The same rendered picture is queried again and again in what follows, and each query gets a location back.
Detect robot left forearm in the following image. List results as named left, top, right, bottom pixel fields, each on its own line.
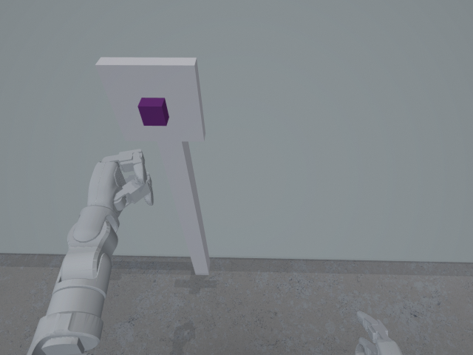
left=27, top=206, right=120, bottom=355

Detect panel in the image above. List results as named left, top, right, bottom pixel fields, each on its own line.
left=95, top=57, right=210, bottom=275

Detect robot right hand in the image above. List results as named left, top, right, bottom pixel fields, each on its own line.
left=355, top=311, right=403, bottom=355

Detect button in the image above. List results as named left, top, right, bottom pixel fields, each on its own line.
left=138, top=98, right=169, bottom=126

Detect robot left hand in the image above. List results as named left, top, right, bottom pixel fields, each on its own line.
left=87, top=149, right=154, bottom=217

